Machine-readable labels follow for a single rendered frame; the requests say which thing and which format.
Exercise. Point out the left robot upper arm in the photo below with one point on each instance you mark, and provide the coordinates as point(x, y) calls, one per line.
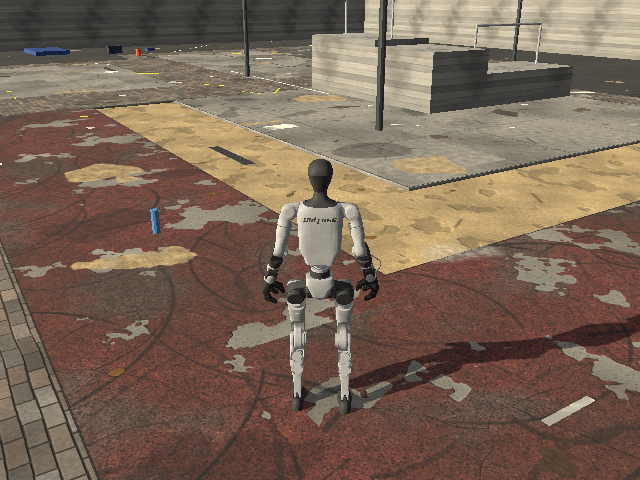
point(288, 212)

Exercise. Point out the robot right forearm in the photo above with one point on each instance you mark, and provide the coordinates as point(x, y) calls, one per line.
point(367, 266)

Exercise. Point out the robot left hand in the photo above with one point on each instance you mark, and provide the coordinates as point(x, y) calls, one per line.
point(266, 288)

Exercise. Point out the right robot upper arm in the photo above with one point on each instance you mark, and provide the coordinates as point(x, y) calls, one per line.
point(351, 212)

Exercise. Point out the robot torso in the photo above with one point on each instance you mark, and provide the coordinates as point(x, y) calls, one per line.
point(320, 237)

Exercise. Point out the robot right hand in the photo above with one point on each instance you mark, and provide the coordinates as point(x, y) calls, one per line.
point(369, 285)

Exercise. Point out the robot left forearm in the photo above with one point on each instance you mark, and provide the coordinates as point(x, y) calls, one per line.
point(273, 267)

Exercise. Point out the left robot shin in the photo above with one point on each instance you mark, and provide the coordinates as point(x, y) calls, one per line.
point(297, 358)

